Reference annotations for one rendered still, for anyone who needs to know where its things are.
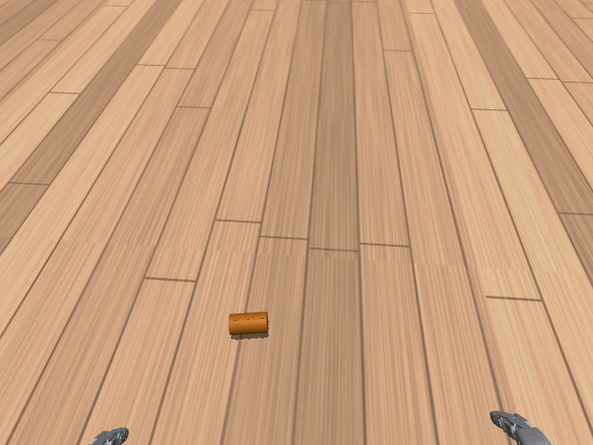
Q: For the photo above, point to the left robot hand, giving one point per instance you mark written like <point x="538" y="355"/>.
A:
<point x="113" y="437"/>

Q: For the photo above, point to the can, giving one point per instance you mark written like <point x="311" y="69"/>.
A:
<point x="248" y="323"/>

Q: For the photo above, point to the right robot hand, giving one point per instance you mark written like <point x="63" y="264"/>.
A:
<point x="518" y="428"/>

